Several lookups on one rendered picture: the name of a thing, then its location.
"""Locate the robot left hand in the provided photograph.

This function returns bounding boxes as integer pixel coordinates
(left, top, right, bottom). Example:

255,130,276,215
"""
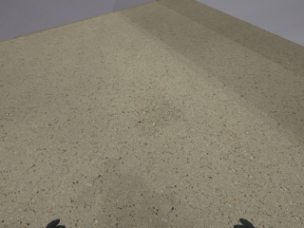
46,218,66,228

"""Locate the robot right hand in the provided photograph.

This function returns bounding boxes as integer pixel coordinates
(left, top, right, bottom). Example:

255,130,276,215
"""
233,218,255,228

